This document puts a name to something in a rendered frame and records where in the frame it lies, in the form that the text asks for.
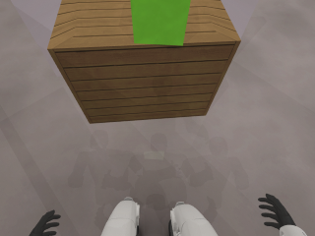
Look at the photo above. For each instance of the pedestal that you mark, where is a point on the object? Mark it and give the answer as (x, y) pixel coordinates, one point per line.
(115, 80)

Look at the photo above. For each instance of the left robot hand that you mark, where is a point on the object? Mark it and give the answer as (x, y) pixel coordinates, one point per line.
(43, 225)

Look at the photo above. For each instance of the left robot thigh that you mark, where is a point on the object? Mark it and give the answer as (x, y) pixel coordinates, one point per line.
(123, 220)

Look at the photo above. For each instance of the right robot forearm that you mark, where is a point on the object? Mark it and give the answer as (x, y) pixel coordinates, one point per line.
(291, 230)

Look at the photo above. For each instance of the right robot shin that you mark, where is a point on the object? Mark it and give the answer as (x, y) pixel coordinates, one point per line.
(178, 234)

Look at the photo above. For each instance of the right robot hand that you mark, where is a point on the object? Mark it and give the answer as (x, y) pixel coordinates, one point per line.
(281, 215)

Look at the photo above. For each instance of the carton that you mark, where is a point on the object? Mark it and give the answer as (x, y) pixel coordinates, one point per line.
(160, 22)

